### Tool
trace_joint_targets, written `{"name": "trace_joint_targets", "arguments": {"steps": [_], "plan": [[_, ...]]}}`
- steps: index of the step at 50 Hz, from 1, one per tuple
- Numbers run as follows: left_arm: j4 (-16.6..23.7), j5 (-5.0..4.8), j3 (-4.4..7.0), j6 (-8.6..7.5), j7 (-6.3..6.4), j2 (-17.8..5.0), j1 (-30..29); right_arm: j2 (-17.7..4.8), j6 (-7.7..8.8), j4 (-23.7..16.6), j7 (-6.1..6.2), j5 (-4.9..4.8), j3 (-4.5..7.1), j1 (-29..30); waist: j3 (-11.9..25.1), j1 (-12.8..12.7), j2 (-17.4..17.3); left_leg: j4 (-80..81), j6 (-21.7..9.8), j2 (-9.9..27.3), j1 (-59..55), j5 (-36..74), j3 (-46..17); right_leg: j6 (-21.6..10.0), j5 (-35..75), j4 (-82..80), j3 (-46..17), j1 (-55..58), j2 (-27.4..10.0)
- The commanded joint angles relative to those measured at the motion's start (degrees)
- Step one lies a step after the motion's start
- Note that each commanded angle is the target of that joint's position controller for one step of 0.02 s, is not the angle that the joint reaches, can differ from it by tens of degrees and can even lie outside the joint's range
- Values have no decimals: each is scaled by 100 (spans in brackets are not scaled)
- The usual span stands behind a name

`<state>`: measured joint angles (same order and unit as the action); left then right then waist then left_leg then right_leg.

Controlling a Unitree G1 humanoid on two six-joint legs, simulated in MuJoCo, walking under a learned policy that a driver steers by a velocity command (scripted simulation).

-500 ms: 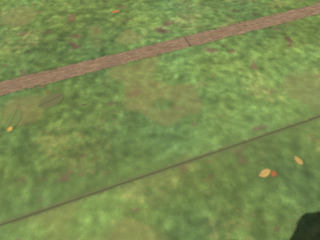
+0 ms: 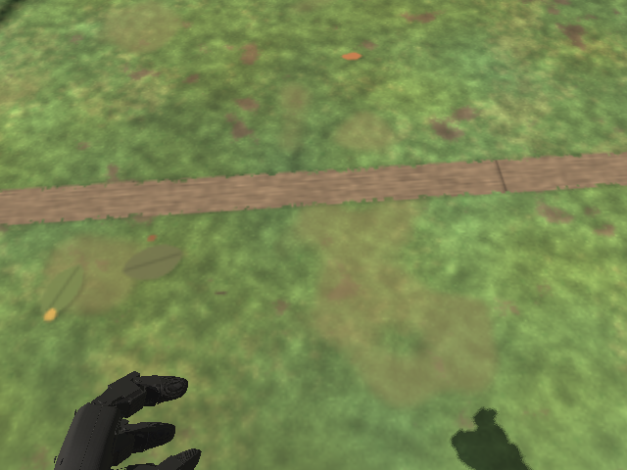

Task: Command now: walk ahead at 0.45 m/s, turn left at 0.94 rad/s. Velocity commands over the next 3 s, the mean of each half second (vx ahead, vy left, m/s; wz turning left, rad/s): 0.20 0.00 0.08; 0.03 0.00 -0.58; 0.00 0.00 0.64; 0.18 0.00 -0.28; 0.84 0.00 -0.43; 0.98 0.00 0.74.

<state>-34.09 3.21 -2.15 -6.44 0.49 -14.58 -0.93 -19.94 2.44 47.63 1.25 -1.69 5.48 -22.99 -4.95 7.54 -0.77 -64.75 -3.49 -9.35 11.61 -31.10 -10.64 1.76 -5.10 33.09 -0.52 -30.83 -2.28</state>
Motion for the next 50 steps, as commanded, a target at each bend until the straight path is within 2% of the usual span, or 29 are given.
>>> {"name": "trace_joint_targets", "arguments": {"steps": [1, 2, 4, 7, 10, 13, 15, 16, 17, 18, 19, 21, 22, 23, 28, 32, 33, 34, 35, 36, 37, 38, 39, 40, 41, 43, 47, 48, 50], "plan": [[-66, -94, 358, 113, 66, -512, 1804, -608, -81, -674, 2, 182, 76, 278, 2508, -1151, 770, -1557, 297, 675, 2935, 573, 566, -1061, 3892, -313, -1794, 4766, -2107], [-172, -65, 325, 149, 89, -412, 1768, -475, -162, -723, -96, 256, 65, 475, 1922, -1070, 726, -1440, 375, 808, 3097, 633, 610, -1010, 3578, -523, -1389, 4239, -1864], [-382, -170, 372, 157, 126, -521, 1859, -121, -393, -886, -260, 349, 5, 625, 1138, -860, 872, -1092, 448, 982, 2866, 647, 699, -988, 3427, -977, -824, 3060, -1742], [-562, -189, 458, 33, 39, -733, 1757, 167, -453, -1171, -363, 424, -132, 811, 930, -569, 823, -104, 367, 894, 2456, 969, 599, -1249, 3771, -1427, -601, 2149, -1697], [-616, -220, 478, 11, -101, -780, 1278, 223, -376, -1152, -424, 357, -277, 809, 980, -330, 976, 1931, 216, 738, 971, 2407, 855, -933, 3298, -1600, 315, 1203, -1022], [-858, -360, 514, 86, -208, -881, 1580, 123, -320, -1047, -369, 401, -345, 1059, 834, -425, 873, 2862, 181, 754, 281, 3044, 1006, -796, 2688, -1530, 29, 1321, -879], [-971, -371, 603, 179, -210, -1062, 1824, -45, -175, -956, -267, 463, -332, 1026, 745, -422, 559, 3725, 111, 757, -202, 3408, 1019, -622, 2238, -911, -112, 1481, -637], [-1015, -340, 615, 223, -203, -1024, 2136, -300, -68, -932, -209, 520, -294, 957, 818, -492, 168, 3969, 46, 1115, -638, 4397, 849, -474, 1569, -352, -72, 1379, -355], [-854, -337, 555, 261, -176, -731, 2556, -691, 6, -1054, -143, 589, -242, 735, 1388, -589, -787, 3497, -239, 2649, -1610, 7461, -244, -248, -906, 746, 171, 762, 27], [-889, -458, 498, 427, -55, -473, 3138, -845, -77, -1108, -79, 364, -150, 638, 2315, -576, -1611, 3512, -1095, 3637, -1928, 8519, -948, -228, -3386, 2225, 200, 484, 535], [-972, -344, 608, 591, -3, -851, 2984, -676, -172, -1157, -31, 187, -165, 676, 2226, -473, -997, 3706, -1240, 3416, -1564, 7763, -678, -232, -3377, 3132, -54, 340, 477], [-907, -268, 693, 739, 1, -825, 2623, -205, -268, -1218, 81, 199, -309, 1377, 1350, -822, -666, 4202, -982, 2907, -736, 5878, 7, -135, -2767, 3429, -57, 56, 200], [-908, -247, 700, 826, -11, -759, 2654, -132, -295, -1262, 145, 214, -324, 1750, 1071, -1014, -823, 4451, -889, 2756, -298, 5133, 296, -24, -2527, 3365, 7, 167, 124], [-916, -200, 728, 908, -20, -744, 2640, -58, -295, -1274, 172, 252, -339, 1773, 953, -1013, -810, 4532, -860, 2667, 34, 4970, 567, 44, -2357, 3478, 127, 372, 150], [-505, -266, 667, 1103, -195, -384, 2084, -42, -219, -1208, 156, 353, -262, 1814, 923, -983, -905, 4613, -722, 2725, 386, 3352, 1178, -101, -1841, 2091, 231, 917, -86], [-279, -293, 712, 1091, -310, -502, 1899, -300, -259, -1132, 75, 353, -107, 1640, 1020, -913, -917, 4158, -420, 2947, 421, 2697, 1452, -332, -1673, 858, 596, 1623, 71], [-318, -286, 733, 1060, -310, -516, 2058, -339, -293, -1118, 55, 317, -74, 1631, 1024, -1028, -667, 3746, -165, 2864, 671, 2256, 1676, -428, -1389, 283, 630, 2067, 182], [-407, -219, 790, 1003, -287, -699, 2251, -270, -359, -1023, 17, 318, -50, 1387, 782, -1092, 78, 2873, 232, 2536, 1199, 1305, 1974, -558, -1078, -513, 60, 2381, 124], [-269, -186, 903, 936, -192, -1373, 2178, 121, -470, -1080, -35, 329, -131, 1031, 388, -897, 1947, 1148, 763, 1701, 2452, -510, 2457, -917, -110, -1483, -2238, 2373, -1333], [-98, -139, 1072, 937, -129, -1964, 2314, 59, -550, -1555, 21, 363, -178, 1803, 301, -1219, 1862, 402, 825, 1033, 3058, -844, 1372, -1707, 1270, -1746, -3421, 1906, -1968], [-184, -127, 1070, 972, -82, -1783, 2311, -1, -557, -1568, 56, 340, -185, 2038, 279, -1205, 1187, 78, 759, 1178, 3075, -346, 917, -1761, 422, -1756, -2995, 1870, -1679], [-121, -180, 1001, 1004, -41, -1576, 1918, -76, -511, -1489, 58, 280, -156, 1906, 143, -973, 1011, 163, 685, 1241, 2989, 364, 793, -1574, -195, -1749, -2499, 1701, -1285], [-15, -207, 959, 1031, -36, -1407, 1446, -157, -446, -1344, 46, 292, -123, 1731, 220, -774, 912, 189, 652, 1232, 2837, 915, 793, -1368, -262, -1651, -2119, 1738, -872], [67, -270, 928, 1021, -26, -1287, 1257, -230, -423, -1220, 26, 376, -91, 1515, 404, -728, 989, 55, 649, 1169, 2708, 1184, 861, -1318, 243, -1503, -1912, 1833, -687], [92, -301, 861, 998, -33, -1103, 1195, -270, -434, -1050, -4, 388, -71, 1244, 696, -692, 859, -93, 656, 1128, 2563, 1313, 903, -1305, 832, -1402, -1656, 2082, -657], [24, -316, 775, 920, -34, -900, 1386, -182, -480, -887, -38, 315, -93, 1021, 971, -738, 538, -82, 669, 1116, 2371, 1316, 982, -1304, 1669, -1319, -1440, 2442, -714], [-143, -211, 527, 797, 49, -426, 1452, 47, -608, -684, -95, 252, -203, 938, 856, -831, 605, 1032, 598, 1208, 1745, 1334, 940, -1223, 1319, -1623, -1102, 2586, -818], [-186, -168, 480, 769, 64, -387, 1412, 83, -631, -629, -122, 245, -226, 933, 753, -859, 665, 1445, 558, 1173, 1421, 1321, 897, -1182, 971, -1709, -985, 2438, -825], [-264, -115, 542, 760, 89, -709, 1406, -89, -649, -639, -163, 225, -178, 1030, 491, -958, 802, 1806, 451, 950, 1125, 1053, 916, -1231, 649, -1684, -911, 2257, -925]]}}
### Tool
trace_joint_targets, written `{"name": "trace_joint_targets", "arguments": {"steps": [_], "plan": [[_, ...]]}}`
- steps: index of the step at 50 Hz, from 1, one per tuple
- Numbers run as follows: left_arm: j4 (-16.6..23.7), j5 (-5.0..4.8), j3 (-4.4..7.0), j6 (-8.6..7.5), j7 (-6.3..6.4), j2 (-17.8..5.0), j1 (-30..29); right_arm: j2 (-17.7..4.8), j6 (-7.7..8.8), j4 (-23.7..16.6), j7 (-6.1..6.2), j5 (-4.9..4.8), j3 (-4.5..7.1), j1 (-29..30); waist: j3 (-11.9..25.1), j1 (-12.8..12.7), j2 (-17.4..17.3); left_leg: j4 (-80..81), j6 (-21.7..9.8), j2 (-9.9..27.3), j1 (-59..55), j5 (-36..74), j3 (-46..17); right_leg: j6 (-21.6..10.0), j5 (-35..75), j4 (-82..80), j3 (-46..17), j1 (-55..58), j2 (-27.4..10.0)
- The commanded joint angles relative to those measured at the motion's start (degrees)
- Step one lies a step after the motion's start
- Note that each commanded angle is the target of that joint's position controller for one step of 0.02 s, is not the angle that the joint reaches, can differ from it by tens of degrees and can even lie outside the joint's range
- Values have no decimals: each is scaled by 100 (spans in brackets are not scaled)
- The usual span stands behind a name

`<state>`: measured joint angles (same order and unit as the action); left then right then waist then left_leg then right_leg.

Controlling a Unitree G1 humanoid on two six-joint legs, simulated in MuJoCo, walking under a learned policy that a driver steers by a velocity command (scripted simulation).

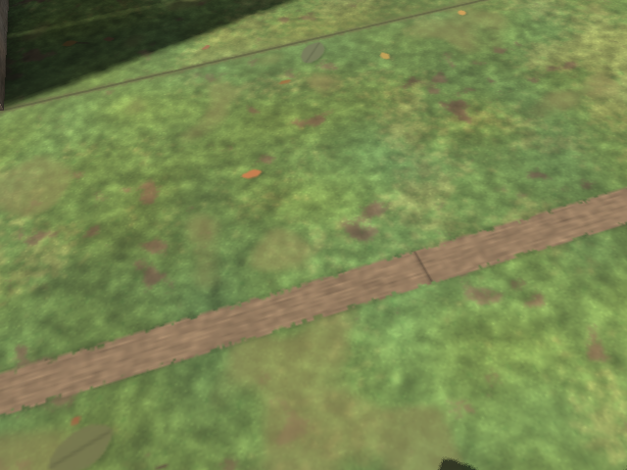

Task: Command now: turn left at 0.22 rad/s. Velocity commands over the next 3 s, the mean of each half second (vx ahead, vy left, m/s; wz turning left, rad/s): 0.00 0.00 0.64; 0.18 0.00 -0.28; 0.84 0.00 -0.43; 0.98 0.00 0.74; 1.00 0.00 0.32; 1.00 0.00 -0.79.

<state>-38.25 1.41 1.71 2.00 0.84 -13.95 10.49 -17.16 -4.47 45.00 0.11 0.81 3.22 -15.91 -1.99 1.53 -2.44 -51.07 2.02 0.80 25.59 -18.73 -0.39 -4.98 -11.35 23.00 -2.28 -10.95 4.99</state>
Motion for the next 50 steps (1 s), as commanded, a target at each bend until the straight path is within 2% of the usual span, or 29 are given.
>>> {"name": "trace_joint_targets", "arguments": {"steps": [1, 3, 8, 10, 11, 12, 13, 14, 15, 16, 17, 19, 22, 24, 25, 28, 32, 34, 36, 37, 38, 39, 40, 41, 42, 43, 44, 46, 50], "plan": [[112, 56, 206, -62, 63, -941, 303, -475, 49, -398, -67, -27, 84, 316, 120, -374, 975, 433, -144, -125, -225, -380, -58, -635, 1333, -600, -780, 321, -1754], [71, 15, 237, -22, 80, -1012, 315, -520, 82, -422, -97, -38, 107, 251, 66, -353, 826, 422, -201, -98, -136, -647, 27, -777, 1693, -448, -849, 482, -1965], [25, 9, 265, -30, 111, -950, 59, -343, 132, -522, -140, -113, 94, 138, 223, -256, 737, 794, -303, -92, -405, -958, 264, -808, 2669, -21, -596, 690, -2141], [8, -15, 294, -27, 110, -975, -84, -283, 158, -556, -155, -138, 98, 11, 351, -146, 771, 1385, -388, -168, -750, -665, 377, -646, 2669, 263, -355, 656, -2093], [1, -45, 314, -25, 113, -1005, -182, -250, 191, -557, -153, -124, 97, -114, 404, -16, 741, 1999, -463, -224, -1105, -158, 384, -454, 2419, 535, -134, 480, -1995], [-21, -52, 334, -43, 114, -1012, -164, -381, 248, -588, -132, -71, 131, -178, 402, 78, 469, 2753, -617, -105, -1524, 587, -133, -106, 1658, 1046, 149, 66, -1761], [117, 1, 304, -35, 93, -820, -116, -1025, 329, -652, -96, 36, 283, -331, 410, 25, -713, 3310, -975, 1073, -2196, 1985, -2012, 370, -165, 2460, 747, -1107, -1074], [491, -8, 201, 31, 144, -554, -692, -1600, 328, -590, -114, 4, 461, -750, 134, 252, -1361, 3207, -1963, 1996, -2332, 4456, -3508, 616, -2678, 3321, 507, -2473, 28], [415, 43, 181, 55, 157, -608, -585, -1449, 315, -557, -87, -36, 473, -935, 287, 264, -613, 3130, -2267, 1934, -2476, 4431, -3220, 654, -2655, 4113, -61, -2598, -239], [310, -22, 194, 39, 124, -663, -487, -1203, 270, -622, -43, -88, 424, -547, 137, 68, -217, 3110, -2122, 1551, -2341, 3867, -2688, 674, -2061, 4282, -188, -2655, -400], [247, -60, 222, -6, 98, -757, -449, -1018, 197, -729, -6, -91, 372, -69, 11, -121, -59, 3158, -1804, 1128, -2176, 3360, -2304, 710, -1544, 4085, -206, -2649, -502], [188, 34, 253, -14, 27, -882, -370, -891, 155, -845, 20, -129, 340, 160, 260, -139, -206, 3065, -1548, 729, -2338, 3648, -2039, 825, -1096, 3999, -133, -2530, -498], [230, -2, 209, 33, -31, -802, -406, -1044, 164, -787, -12, -127, 407, -145, 429, -26, -60, 2950, -1443, 594, -2479, 3579, -2163, 911, -936, 3670, -135, -2541, -444], [289, -9, 190, 48, -12, -821, -533, -1125, 154, -793, -1, -96, 442, -240, 375, 65, -205, 2936, -1419, 525, -2482, 3173, -2414, 931, -910, 3328, -189, -2618, -405], [218, -21, 200, 59, -4, -875, -395, -1092, 154, -806, 18, -71, 421, -192, 420, 45, -297, 2935, -1417, 574, -2554, 3182, -2349, 927, -867, 3230, -126, -2623, -432], [81, -55, 181, 63, 13, -883, -261, -832, 179, -799, 56, 7, 280, -183, 510, 124, -433, 2908, -1355, 614, -2350, 3637, -2133, 856, -837, 2922, 34, -2106, -542], [-123, -113, 73, 81, -46, -688, -168, -434, 243, -703, 93, 134, -3, 101, 428, 78, -414, 3074, -1215, 644, -1710, 3369, -1776, 636, -860, 1849, 140, -777, -581], [-163, -152, 124, 98, -57, -884, -162, -748, 250, -607, 133, 165, 41, 147, 216, 63, -474, 2926, -1226, 750, -1619, 3279, -1750, 509, -1004, 1523, 192, -523, -378], [-195, -147, 152, 48, -76, -958, 13, -975, 229, -547, 195, 71, 97, 238, 97, -102, -328, 2560, -1179, 833, -1726, 3489, -1708, 355, -836, 875, 207, -397, -257], [-202, -120, 143, -12, -75, -952, 102, -1029, 236, -520, 227, 19, 116, 256, 83, -204, -182, 2354, -1035, 779, -1691, 3313, -1634, 269, -239, 247, 37, -169, -294], [-199, -67, 180, -82, -69, -1134, 181, -1007, 274, -561, 254, 21, 119, 262, 194, -210, 115, 1974, -834, 535, -1525, 2663, -1491, 114, 497, -40, -658, 139, -587], [-243, -30, 320, -123, -83, -1678, 494, -790, 309, -797, 221, 82, 68, 299, 524, -103, 1026, 1141, -613, -304, -754, 480, -845, -462, 564, -197, -2149, 721, -1425], [-510, -82, 462, -91, -185, -1847, 1062, -694, 340, -951, 197, 160, 11, 562, 417, -328, 1625, 513, -509, -945, 225, -1690, -184, -1264, -837, -654, -3544, 994, -2098], [-590, -34, 421, -110, -267, -1574, 1359, -743, 404, -999, 125, 228, 10, 833, 76, -525, 1333, -210, -530, -681, 891, -1985, -569, -1442, -2957, -1167, -4209, 970, -2207], [-562, -43, 403, -117, -281, -1422, 1105, -712, 477, -1020, 43, 190, 6, 1042, -331, -461, 1130, -384, -499, -458, 1087, -1503, -673, -1319, -3867, -1365, -4028, 574, -2027], [-480, -56, 393, -124, -256, -1353, 815, -720, 558, -1047, -16, 120, 5, 1173, -510, -377, 1078, -266, -412, -315, 987, -1043, -623, -1104, -3470, -1453, -3664, 205, -1782], [-452, -66, 405, -142, -228, -1343, 691, -695, 631, -1064, -81, 117, -5, 1224, -426, -320, 1032, -58, -301, -250, 758, -716, -599, -956, -2963, -1453, -3362, 51, -1545], [-421, -80, 460, -176, -222, -1397, 646, -561, 691, -985, -161, 169, -59, 1209, -45, -336, 897, 269, -77, -368, 336, -327, -357, -827, -2184, -1332, -2852, 40, -1090], [-284, -121, 569, -212, -258, -1483, 451, -403, 699, -1128, -132, 29, -152, 1471, 41, -366, 989, 1525, 113, -495, -313, -251, -219, -729, -1785, -1021, -2735, -427, -806]]}}
Over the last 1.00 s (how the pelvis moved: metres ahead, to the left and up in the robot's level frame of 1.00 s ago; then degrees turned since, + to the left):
0.18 -0.05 0.03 -19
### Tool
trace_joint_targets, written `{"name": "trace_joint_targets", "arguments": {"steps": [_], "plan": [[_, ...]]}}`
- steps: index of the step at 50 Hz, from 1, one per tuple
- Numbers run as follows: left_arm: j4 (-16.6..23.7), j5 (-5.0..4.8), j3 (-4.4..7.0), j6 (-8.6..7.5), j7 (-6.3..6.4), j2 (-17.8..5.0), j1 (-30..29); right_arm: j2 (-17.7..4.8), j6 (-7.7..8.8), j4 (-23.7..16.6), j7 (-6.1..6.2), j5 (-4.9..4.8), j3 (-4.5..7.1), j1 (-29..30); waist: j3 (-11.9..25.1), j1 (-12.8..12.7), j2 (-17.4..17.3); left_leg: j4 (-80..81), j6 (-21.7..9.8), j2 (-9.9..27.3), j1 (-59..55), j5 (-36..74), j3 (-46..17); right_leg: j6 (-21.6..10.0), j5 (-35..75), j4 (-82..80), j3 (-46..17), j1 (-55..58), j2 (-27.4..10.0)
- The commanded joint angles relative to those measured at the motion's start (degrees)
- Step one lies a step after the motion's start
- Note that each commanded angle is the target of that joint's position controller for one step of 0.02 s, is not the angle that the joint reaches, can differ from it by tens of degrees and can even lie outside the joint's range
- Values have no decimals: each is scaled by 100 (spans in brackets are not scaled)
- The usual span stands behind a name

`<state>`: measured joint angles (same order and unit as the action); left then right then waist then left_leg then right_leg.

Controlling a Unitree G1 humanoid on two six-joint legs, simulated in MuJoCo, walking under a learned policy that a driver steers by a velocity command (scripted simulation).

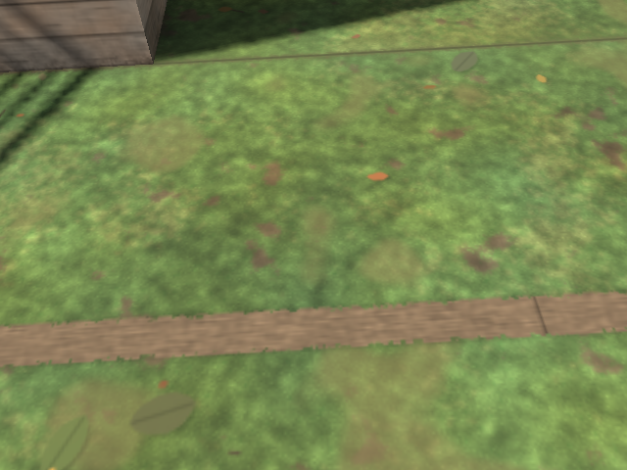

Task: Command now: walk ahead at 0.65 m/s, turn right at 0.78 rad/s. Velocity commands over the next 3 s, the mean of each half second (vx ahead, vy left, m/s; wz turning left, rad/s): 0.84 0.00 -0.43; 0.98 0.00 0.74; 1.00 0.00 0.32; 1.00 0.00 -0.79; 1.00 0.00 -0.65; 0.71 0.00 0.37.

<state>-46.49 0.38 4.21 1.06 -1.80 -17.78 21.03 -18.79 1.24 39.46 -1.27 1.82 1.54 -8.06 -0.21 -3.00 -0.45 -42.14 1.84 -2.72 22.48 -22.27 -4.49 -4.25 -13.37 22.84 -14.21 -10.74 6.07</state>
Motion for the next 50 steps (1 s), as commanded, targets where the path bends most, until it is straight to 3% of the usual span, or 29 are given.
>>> {"name": "trace_joint_targets", "arguments": {"steps": [1, 3, 4, 5, 6, 7, 9, 11, 14, 19, 21, 23, 24, 25, 26, 27, 28, 29, 32, 34, 37, 38, 41, 43, 46, 47, 48, 49, 50], "plan": [[622, -3, 332, -113, -13, -1092, -785, -240, 136, -562, 48, -135, 8, 575, -98, 171, 807, 1038, 126, -196, -498, 246, 226, -708, -1467, -927, -1528, -778, -841], [771, 27, 328, -108, -15, -994, -1181, -364, 178, -350, 203, -210, 63, -146, 5, 617, 540, 1968, 50, -162, -2059, 949, 302, -406, -1507, -373, -1401, -1733, -570], [846, 3, 276, -167, 2, -784, -1279, -692, 226, -196, 304, -171, 163, -767, 203, 901, 196, 2005, -77, 255, -3276, 833, 60, -156, -1771, 341, -1087, -2663, -328], [973, -69, 129, -285, 38, -299, -1230, -1170, 280, -133, 392, -55, 295, -1399, 676, 1128, -846, 2514, -329, 1611, -4018, -695, -1291, 22, -2154, 1970, -231, -3236, 126], [1302, -125, -8, -316, 24, -61, -1418, -1742, 245, -160, 414, 110, 432, -1201, 663, 940, -1550, 3341, -850, 2857, -3668, -2580, -3669, 84, -1652, 3203, 450, -4092, 170], [1316, -2, 8, -260, 27, -406, -1563, -1362, 239, -240, 362, 158, 389, -808, 348, 741, -746, 3208, -1029, 2934, -3168, -2594, -3579, 81, -1029, 3968, 637, -4228, -593], [1184, 152, 66, -216, -148, -566, -1467, -803, 296, -272, 272, 92, 222, -740, 101, 619, -290, 3137, -829, 2250, -2753, -1596, -2107, 128, -465, 4314, 776, -4127, -781], [1202, 196, 60, -133, -326, -546, -1496, -747, 361, -110, 265, 45, 196, -997, -67, 628, -553, 3333, -704, 1872, -2570, -806, -1137, 180, -103, 4784, 1012, -4179, -915], [1318, 216, -70, -178, -341, -292, -1771, -531, 526, 228, 124, 51, 155, -1596, -412, 673, -408, 3550, -877, 1673, -2295, -359, -813, 123, 318, 4546, 586, -4290, -676], [1739, 241, -232, -276, -444, -313, -2878, -482, 551, 538, 78, -86, 140, -1707, -820, 627, -529, 4190, -1109, 1450, -1597, 1507, -109, 204, 800, 2155, 1719, -3010, -840], [1727, 195, -305, -325, -427, -199, -2873, -790, 524, 705, 68, -92, 214, -1810, -759, 588, -643, 4015, -1094, 1568, -1543, 3026, 23, 89, 505, 1668, 1870, -1978, -698], [1493, 187, -186, -373, -238, -468, -1968, -1125, 493, 888, 73, -90, 290, -1892, -72, 63, -745, 2575, -1038, 1611, -1879, 6023, 202, -56, -155, 1389, 1895, -630, -268], [1108, 198, -76, -414, -109, -664, -725, -1213, 467, 914, 81, -133, 315, -1748, 550, -604, -670, 1156, -956, 1432, -1436, 6240, 352, -111, 26, 1018, 1834, 908, -169], [819, 320, 87, -447, 43, -1073, 322, -1038, 501, 814, 67, -150, 267, -1629, 1221, -1112, -463, -587, -882, 1097, -50, 4584, 422, -142, -443, 1104, 1117, 2696, -951], [787, 492, 215, -528, 140, -1694, 792, 97, 528, 479, 21, -226, 42, -1976, 2249, -729, 1374, -2876, -818, 341, 1619, -587, 277, -293, -3073, 412, -1581, 4058, -2984], [842, 371, 206, -493, 153, -1616, 782, -352, 490, 383, 19, -302, 151, -1678, 2492, -836, 1072, -3662, -956, 205, 1873, -286, -313, -324, -3909, -742, -3180, 3272, -3293], [723, 333, 114, -483, 160, -1212, 162, -479, 414, 306, 20, -281, 229, -1238, 1240, -457, 726, -3788, -965, 520, 2269, 363, -192, -242, -3470, -744, -2258, 2420, -2938], [719, 285, 30, -515, 147, -812, -248, -317, 386, 352, -27, -224, 174, -1190, 543, -211, 550, -3461, -906, 764, 2196, 778, -51, -247, -2377, -809, -1363, 1599, -2716], [536, 179, -96, -621, 161, -301, -470, -4, 106, 566, -150, -80, 161, -1417, -8, 309, 734, -3232, -686, 1029, 1707, 876, 45, -148, -1049, -1238, 142, 460, -2301], [321, 69, -117, -746, 128, -154, -343, 137, -39, 391, -221, -53, 143, -923, -429, 381, 617, -3183, -655, 1113, 2159, 1123, 117, -75, -249, -1513, 870, 390, -2202], [129, 85, -175, -828, 116, 96, -329, 177, -96, 178, -297, -75, 107, -278, -706, 450, 527, -2706, -695, 915, 2342, 1927, 467, 151, 1018, -1707, 2201, 301, -1644], [113, 97, -153, -878, 126, -72, -257, 253, -88, -40, -335, -82, 52, -48, -787, 521, 743, -2280, -739, 1032, 2273, 2212, 484, 95, 1524, -1714, 2322, 199, -1844], [-35, 107, -115, -869, 222, -276, -131, 106, -53, -235, -439, -47, -3, 629, -1002, 474, 215, -861, -964, 766, 1804, 2587, 1150, 230, 2919, -1883, 2996, 533, -1697], [-85, 103, -75, -832, 305, -608, 82, 41, -36, -271, -457, -72, -11, 719, -753, 532, 277, -257, -1173, 289, 1051, 2627, 1625, 333, 5652, -1365, 3182, 1041, -1770], [97, 199, 104, -549, 433, -1225, -311, -496, -68, 241, -306, -129, 195, -1225, 468, 1627, 737, -256, -1473, -264, -981, 1593, 1560, 307, 8082, 1318, 3009, 1415, -2090], [212, 227, 121, -454, 402, -1239, -530, -802, -55, 614, -198, -115, 369, -2381, 964, 2058, 563, 131, -1639, -360, -2304, 1182, 1210, 176, 7286, 3023, 2827, 850, -2067], [155, 240, 74, -439, 273, -924, -526, -1013, -71, 753, -38, -142, 525, -2455, 701, 1869, -209, 571, -1810, -166, -3063, 802, 632, 243, 2813, 5205, 2787, -375, -1265], [605, 293, -161, -546, 199, -58, -280, -1521, -145, 619, 6, -92, 610, -1802, 432, 897, -1559, 521, -2371, 852, -3794, 1828, -1672, 509, -1552, 7320, 2343, -2762, -353], [1130, 188, -206, -709, 207, -274, -456, -1748, -167, 367, -3, -71, 687, -1715, 1438, 937, -1145, 2026, -3112, 1525, -4485, 248, -3878, 481, -1380, 7570, 1089, -3770, -362]]}}
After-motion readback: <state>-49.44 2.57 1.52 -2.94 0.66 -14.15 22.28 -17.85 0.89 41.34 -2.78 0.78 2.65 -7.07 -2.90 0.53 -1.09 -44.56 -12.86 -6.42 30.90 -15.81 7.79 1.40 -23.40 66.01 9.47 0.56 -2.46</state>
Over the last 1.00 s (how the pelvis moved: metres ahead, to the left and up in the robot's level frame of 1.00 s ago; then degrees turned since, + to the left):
0.06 0.05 0.00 11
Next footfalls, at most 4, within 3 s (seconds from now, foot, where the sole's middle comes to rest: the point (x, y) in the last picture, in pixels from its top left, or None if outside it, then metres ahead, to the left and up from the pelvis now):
0.08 left None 0.10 0.14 -0.78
0.50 right None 0.39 -0.21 -0.78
0.96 left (380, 332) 0.83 -0.06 -0.78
1.40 right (362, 194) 1.29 -0.02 -0.78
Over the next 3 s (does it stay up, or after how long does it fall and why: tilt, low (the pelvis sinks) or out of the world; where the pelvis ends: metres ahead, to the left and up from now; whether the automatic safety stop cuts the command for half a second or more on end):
stays up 2.46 -0.06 0.00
